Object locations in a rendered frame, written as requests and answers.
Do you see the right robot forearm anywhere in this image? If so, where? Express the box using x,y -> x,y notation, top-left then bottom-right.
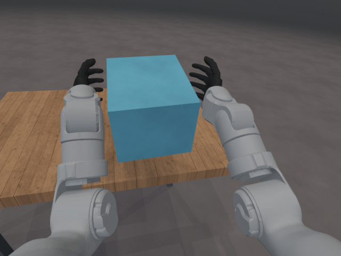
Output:
201,86 -> 302,217

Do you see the carton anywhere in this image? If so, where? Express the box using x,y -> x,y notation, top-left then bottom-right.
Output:
107,55 -> 201,163

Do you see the table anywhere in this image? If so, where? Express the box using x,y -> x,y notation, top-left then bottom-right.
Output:
0,89 -> 230,256

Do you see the robot left upper arm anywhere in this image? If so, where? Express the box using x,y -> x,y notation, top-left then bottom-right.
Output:
9,188 -> 118,256

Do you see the robot right upper arm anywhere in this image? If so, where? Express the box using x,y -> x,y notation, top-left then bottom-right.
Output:
233,179 -> 341,256

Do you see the robot right hand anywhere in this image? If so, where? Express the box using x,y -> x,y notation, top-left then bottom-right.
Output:
189,56 -> 222,101

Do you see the robot left hand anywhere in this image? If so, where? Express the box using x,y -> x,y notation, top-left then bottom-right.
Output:
73,58 -> 104,101

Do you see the left robot forearm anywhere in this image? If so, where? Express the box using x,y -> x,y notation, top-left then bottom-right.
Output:
50,84 -> 108,227

